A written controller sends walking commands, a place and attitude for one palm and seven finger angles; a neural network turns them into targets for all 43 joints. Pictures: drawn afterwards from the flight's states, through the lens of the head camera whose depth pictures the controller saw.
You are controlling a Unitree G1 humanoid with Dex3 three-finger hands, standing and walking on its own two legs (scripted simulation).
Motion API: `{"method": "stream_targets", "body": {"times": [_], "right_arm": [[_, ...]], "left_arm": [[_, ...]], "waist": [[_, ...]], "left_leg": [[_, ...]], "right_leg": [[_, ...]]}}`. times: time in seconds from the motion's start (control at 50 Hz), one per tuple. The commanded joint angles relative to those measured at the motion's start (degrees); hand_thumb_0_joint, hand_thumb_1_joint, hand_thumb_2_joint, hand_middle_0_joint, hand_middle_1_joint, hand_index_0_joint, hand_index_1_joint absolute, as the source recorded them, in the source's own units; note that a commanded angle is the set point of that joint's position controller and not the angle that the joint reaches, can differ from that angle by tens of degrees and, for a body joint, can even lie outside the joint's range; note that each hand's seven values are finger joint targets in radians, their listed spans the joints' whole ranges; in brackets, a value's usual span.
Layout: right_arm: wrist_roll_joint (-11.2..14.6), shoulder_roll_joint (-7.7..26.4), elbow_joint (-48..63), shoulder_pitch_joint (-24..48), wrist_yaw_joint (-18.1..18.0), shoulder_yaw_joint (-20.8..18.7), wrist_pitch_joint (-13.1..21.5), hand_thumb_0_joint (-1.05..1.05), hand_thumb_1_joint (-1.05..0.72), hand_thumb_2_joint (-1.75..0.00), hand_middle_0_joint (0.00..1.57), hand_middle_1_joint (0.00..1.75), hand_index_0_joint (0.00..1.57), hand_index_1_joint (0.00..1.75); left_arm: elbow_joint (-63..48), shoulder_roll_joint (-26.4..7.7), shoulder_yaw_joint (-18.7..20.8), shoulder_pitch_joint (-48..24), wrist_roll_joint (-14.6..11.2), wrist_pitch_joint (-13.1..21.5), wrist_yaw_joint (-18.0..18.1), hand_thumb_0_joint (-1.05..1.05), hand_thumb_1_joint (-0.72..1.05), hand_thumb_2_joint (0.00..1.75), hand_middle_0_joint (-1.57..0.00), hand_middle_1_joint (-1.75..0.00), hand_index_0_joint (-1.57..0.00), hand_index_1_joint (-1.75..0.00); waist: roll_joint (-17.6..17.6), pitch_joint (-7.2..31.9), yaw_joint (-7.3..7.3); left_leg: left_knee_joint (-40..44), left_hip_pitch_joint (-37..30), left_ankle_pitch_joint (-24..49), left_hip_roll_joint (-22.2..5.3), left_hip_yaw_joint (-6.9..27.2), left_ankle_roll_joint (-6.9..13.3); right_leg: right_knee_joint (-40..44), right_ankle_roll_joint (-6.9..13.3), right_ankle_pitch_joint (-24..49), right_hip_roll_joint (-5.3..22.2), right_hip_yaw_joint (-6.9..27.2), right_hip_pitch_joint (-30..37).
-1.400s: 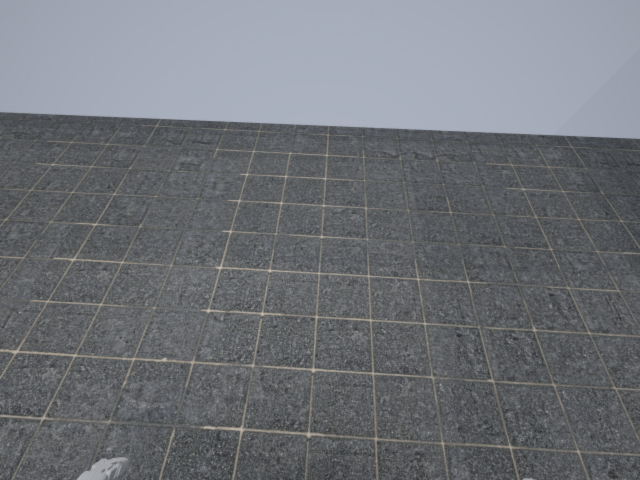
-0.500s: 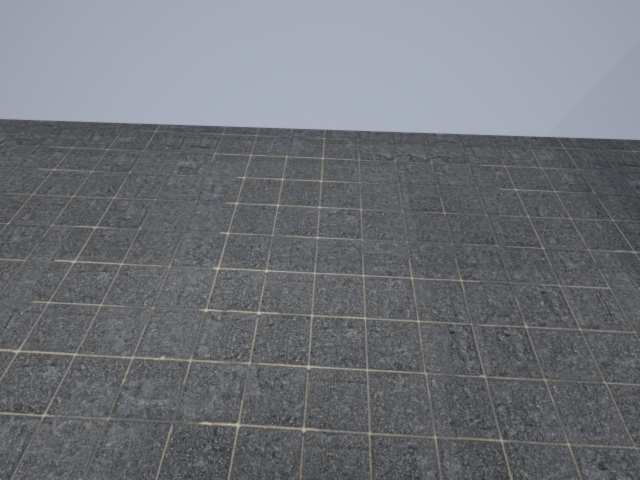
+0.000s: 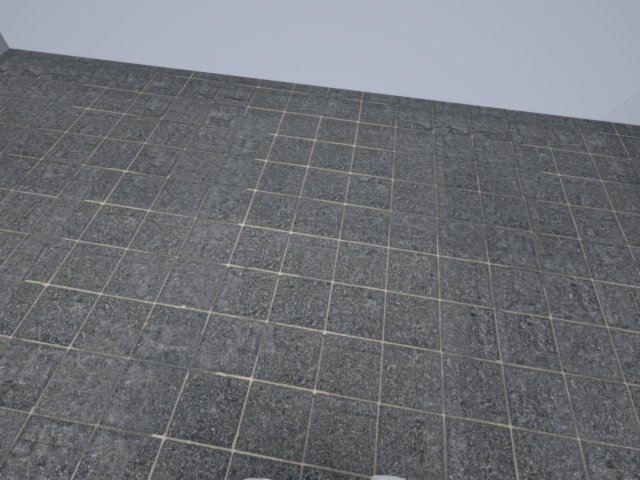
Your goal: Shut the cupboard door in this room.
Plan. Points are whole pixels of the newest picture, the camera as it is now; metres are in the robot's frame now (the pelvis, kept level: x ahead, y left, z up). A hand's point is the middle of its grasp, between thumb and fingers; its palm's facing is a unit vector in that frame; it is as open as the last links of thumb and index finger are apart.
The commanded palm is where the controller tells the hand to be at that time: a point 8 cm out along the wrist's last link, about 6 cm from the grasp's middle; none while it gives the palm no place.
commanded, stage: turn or walk to find it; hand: left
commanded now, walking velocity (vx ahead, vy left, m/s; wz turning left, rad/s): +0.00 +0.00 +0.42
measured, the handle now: out of the picture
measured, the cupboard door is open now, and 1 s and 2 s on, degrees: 80 80 80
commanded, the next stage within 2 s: none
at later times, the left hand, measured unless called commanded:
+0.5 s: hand out of the picture -0.04 +0.17 -0.16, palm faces +0.26 -0.93 -0.25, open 7.4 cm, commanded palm none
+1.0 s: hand out of the picture -0.10 +0.24 -0.15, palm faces +0.45 -0.86 -0.26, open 7.4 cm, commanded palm none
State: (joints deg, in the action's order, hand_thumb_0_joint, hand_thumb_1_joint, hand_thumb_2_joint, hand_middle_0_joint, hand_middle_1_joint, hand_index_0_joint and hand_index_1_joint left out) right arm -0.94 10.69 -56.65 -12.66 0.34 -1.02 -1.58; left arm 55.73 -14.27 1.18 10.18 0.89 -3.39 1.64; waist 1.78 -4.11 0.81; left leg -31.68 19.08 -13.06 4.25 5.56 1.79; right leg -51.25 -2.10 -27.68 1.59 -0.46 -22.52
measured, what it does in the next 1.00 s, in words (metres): steps on the spot, turning left: right foot, then left foot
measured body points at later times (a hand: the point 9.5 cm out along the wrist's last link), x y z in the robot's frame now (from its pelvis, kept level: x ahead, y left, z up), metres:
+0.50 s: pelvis -0.04 -0.03 +0.01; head -0.01 -0.03 +0.45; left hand -0.05 +0.22 -0.14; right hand +0.09 -0.28 -0.14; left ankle -0.08 +0.10 -0.68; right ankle -0.02 -0.14 -0.73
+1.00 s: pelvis -0.08 +0.01 +0.01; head -0.06 +0.03 +0.46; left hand -0.12 +0.28 -0.13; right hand +0.07 -0.18 -0.13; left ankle -0.09 +0.09 -0.73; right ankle -0.03 -0.13 -0.68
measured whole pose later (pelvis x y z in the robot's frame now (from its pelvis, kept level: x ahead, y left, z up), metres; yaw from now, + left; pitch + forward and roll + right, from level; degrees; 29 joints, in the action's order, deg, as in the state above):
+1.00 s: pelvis -0.08 +0.01 +0.01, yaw +25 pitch +0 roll +0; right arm -1.1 10.2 -54.8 -13.3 -0.2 -2.3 -1.6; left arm 53.9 -13.8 3.9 10.8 1.1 -3.7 1.3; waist 1.0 -2.1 0.9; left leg -24.3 13.6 -10.6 4.5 1.8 4.2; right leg -53.7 -5.1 -22.6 4.2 -0.3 -23.7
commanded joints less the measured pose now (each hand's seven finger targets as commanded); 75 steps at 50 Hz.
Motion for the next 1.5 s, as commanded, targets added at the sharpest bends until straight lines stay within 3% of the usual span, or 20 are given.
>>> {"method": "stream_targets", "body": {"times": [0.0,0.12,0.14,0.16,0.18,0.3,0.48,0.54,0.56,0.58,0.6,0.72,0.98,1.1,1.12,1.14,1.16,1.18,1.26,1.48], "right_arm": [[-0.35,13.69,3.87,-2.25,-1.93,-4.24,0.83,0.0,-0.9,-0.9,0.2,0.3,0.2,0.3],[0.02,12.79,4.88,-1.09,-1.31,-5.06,-0.11,0.0,-0.9,-0.9,0.2,0.3,0.2,0.3],[0.39,10.81,5.45,-0.51,-0.95,-4.92,-0.28,0.0,-0.9,-0.9,0.2,0.3,0.2,0.3],[0.59,7.36,6.74,-0.66,-0.73,-4.45,-0.34,0.0,-0.9,-0.9,0.2,0.3,0.2,0.3],[-0.2,8.76,7.64,1.97,-0.81,-5.02,-0.49,0.0,-0.9,-0.9,0.2,0.3,0.2,0.3],[-0.2,7.17,3.77,-1.29,0.54,-4.79,-1.58,0.0,-0.9,-0.9,0.2,0.3,0.2,0.3],[0.61,6.12,6.21,6.29,0.48,-3.19,-0.7,0.0,-0.9,-0.9,0.2,0.3,0.2,0.3],[0.55,7.3,4.81,1.05,0.22,-3.26,0.16,0.0,-0.9,-0.9,0.2,0.3,0.2,0.3],[0.37,10.03,4.18,-1.86,0.22,-3.75,0.76,0.0,-0.9,-0.9,0.2,0.3,0.2,0.3],[0.02,15.74,4.38,-3.55,0.0,-5.13,1.27,0.0,-0.9,-0.9,0.2,0.3,0.2,0.3],[0.42,18.38,3.58,-6.31,-0.45,-5.69,0.78,0.0,-0.9,-0.9,0.2,0.3,0.2,0.3],[0.13,11.8,5.12,1.14,-1.68,-3.66,1.4,0.0,-0.9,-0.9,0.2,0.3,0.2,0.3],[-0.56,11.67,4.75,-3.15,-1.46,-4.78,0.72,0.0,-0.9,-0.9,0.2,0.3,0.2,0.3],[-0.27,11.14,5.38,-0.98,-0.94,-5.07,0.29,0.0,-0.9,-0.9,0.2,0.3,0.2,0.3],[0.12,9.57,5.52,-1.26,-0.67,-4.94,0.26,0.0,-0.9,-0.9,0.2,0.3,0.2,0.3],[0.56,6.01,6.37,-2.64,-0.42,-4.47,0.3,0.0,-0.9,-0.9,0.2,0.3,0.2,0.3],[-0.17,7.2,7.25,-1.49,-0.73,-4.88,0.15,0.0,-0.9,-0.9,0.2,0.3,0.2,0.3],[-0.6,8.4,6.47,-1.3,-0.54,-5.33,-0.53,0.0,-0.9,-0.9,0.2,0.3,0.2,0.3],[-0.45,6.66,2.41,-4.76,0.28,-5.16,-1.52,0.0,-0.9,-0.9,0.2,0.3,0.2,0.3],[0.11,5.16,4.69,4.98,0.32,-3.61,-1.37,0.0,-0.9,-0.9,0.2,0.3,0.2,0.3]], "left_arm": [[-5.72,-4.1,1.85,-0.57,-0.56,2.18,0.29,0.0,0.9,0.9,-0.2,-0.3,-0.2,-0.3],[-4.87,-3.67,2.47,5.98,-0.88,2.56,0.47,0.0,0.9,0.9,-0.2,-0.3,-0.2,-0.3],[-4.49,-6.12,3.07,7.65,-0.38,2.77,0.68,0.0,0.9,0.9,-0.2,-0.3,-0.2,-0.3],[-4.91,-10.94,4.11,7.85,0.59,3.14,1.08,0.0,0.9,0.9,-0.2,-0.3,-0.2,-0.3],[-6.26,-12.7,4.12,6.23,0.37,3.04,1.07,0.0,0.9,0.9,-0.2,-0.3,-0.2,-0.3],[-7.3,-6.68,2.62,1.34,0.42,4.06,0.77,0.0,0.9,0.9,-0.2,-0.3,-0.2,-0.3],[-4.88,-10.13,3.94,8.52,1.25,3.5,0.66,0.0,0.9,0.9,-0.2,-0.3,-0.2,-0.3],[-4.51,-10.67,4.3,6.87,0.61,3.15,0.48,0.0,0.9,0.9,-0.2,-0.3,-0.2,-0.3],[-5.0,-9.17,4.01,6.95,0.09,2.85,0.32,0.0,0.9,0.9,-0.2,-0.3,-0.2,-0.3],[-6.84,-5.33,3.37,7.16,-0.27,2.55,-0.04,0.0,0.9,0.9,-0.2,-0.3,-0.2,-0.3],[-8.02,-3.82,2.46,4.39,0.18,1.94,0.26,0.0,0.9,0.9,-0.2,-0.3,-0.2,-0.3],[-4.05,-4.62,3.57,4.21,0.28,1.12,-0.7,0.0,0.9,0.9,-0.2,-0.3,-0.2,-0.3],[-6.8,-2.8,3.42,-1.01,0.03,1.22,-0.18,0.0,0.9,0.9,-0.2,-0.3,-0.2,-0.3],[-6.11,-2.81,3.39,5.12,-0.55,2.3,0.43,0.0,0.9,0.9,-0.2,-0.3,-0.2,-0.3],[-5.95,-4.65,3.77,6.71,-0.27,2.8,0.61,0.0,0.9,0.9,-0.2,-0.3,-0.2,-0.3],[-6.35,-9.41,4.69,7.08,0.58,3.35,1.05,0.0,0.9,0.9,-0.2,-0.3,-0.2,-0.3],[-7.47,-11.47,4.79,5.84,0.53,3.13,1.01,0.0,0.9,0.9,-0.2,-0.3,-0.2,-0.3],[-8.36,-9.63,4.3,3.13,0.1,2.81,1.16,0.0,0.9,0.9,-0.2,-0.3,-0.2,-0.3],[-8.15,-4.49,2.95,-0.07,-0.11,4.21,0.64,0.0,0.9,0.9,-0.2,-0.3,-0.2,-0.3],[-4.27,-7.45,4.03,7.88,1.05,3.74,0.56,0.0,0.9,0.9,-0.2,-0.3,-0.2,-0.3]], "waist": [[-10.36,9.63,0.67],[-8.54,10.44,-1.67],[-2.86,9.31,-2.46],[12.03,6.44,-2.78],[13.05,3.91,-3.69],[6.79,-0.91,0.66],[10.72,3.69,-3.49],[8.41,7.45,-0.63],[2.15,10.21,0.97],[-15.24,11.35,1.59],[-17.78,11.04,2.85],[-9.32,4.8,-0.53],[-8.36,4.24,1.46],[-7.75,7.86,-1.81],[-3.22,8.66,-2.45],[11.58,8.53,-2.44],[14.82,5.91,-2.87],[7.76,4.32,-1.62],[5.43,1.82,1.22],[9.1,2.19,-3.14]], "left_leg": [[9.28,-12.33,26.1,-16.09,18.87,10.13],[6.11,-2.74,15.12,-10.16,17.35,4.6],[2.58,5.91,4.36,-6.87,13.42,1.53],[-10.13,17.45,-10.52,-0.25,2.99,-2.49],[-22.71,16.85,-18.08,0.26,-0.49,-3.63],[-36.8,13.93,-6.72,-4.31,-3.6,-4.87],[-12.86,4.85,-13.61,-4.99,-9.22,-4.69],[3.45,-5.87,-1.84,-4.2,-10.84,-3.79],[9.49,-14.6,8.1,-7.39,-7.42,-2.73],[11.11,-24.09,27.35,-21.72,10.28,2.67],[10.45,-21.19,42.68,-27.67,14.97,8.47],[12.92,-12.0,25.78,-16.99,4.7,5.98],[15.11,-10.23,11.32,-16.98,16.34,9.29],[9.43,-1.79,12.01,-12.51,15.66,5.65],[5.55,3.55,5.89,-9.4,12.61,2.65],[-5.98,14.54,-7.83,-2.29,3.86,-1.54],[-18.33,15.9,-18.6,0.67,-1.61,-3.28],[-26.5,13.31,-16.92,-1.49,0.35,-3.17],[-36.74,13.73,-7.14,-3.94,-2.6,-4.97],[-18.16,8.18,-13.06,-6.22,-8.17,-5.86]], "right_leg": [[-1.06,-0.53,-1.99,0.03,1.72,-3.71],[26.09,-0.54,12.66,-2.04,-0.59,14.68],[30.99,0.7,14.11,2.78,2.66,21.94],[36.46,5.79,9.11,17.6,18.16,24.88],[37.97,10.59,15.0,25.86,23.92,14.99],[33.6,8.93,25.9,14.55,4.42,9.43],[26.85,10.66,41.97,17.82,1.37,16.91],[19.29,6.14,41.73,15.91,-3.21,15.21],[12.06,3.22,34.47,13.71,-6.12,9.97],[0.5,-1.14,5.68,6.28,-8.62,-5.7],[-7.21,-1.93,-10.53,3.81,-4.27,-8.67],[-15.32,-2.47,5.92,4.47,-0.34,-8.16],[2.43,-2.21,2.54,1.88,0.44,-3.73],[25.09,-0.61,12.81,-0.33,-0.27,14.22],[32.12,0.26,15.69,3.21,2.33,20.99],[37.03,4.81,13.34,16.58,16.39,27.38],[37.75,10.24,19.16,25.61,22.55,19.44],[37.44,11.71,20.07,24.52,17.28,13.35],[33.48,8.28,31.35,14.35,3.58,13.51],[29.43,10.59,40.21,17.69,-0.2,17.75]]}}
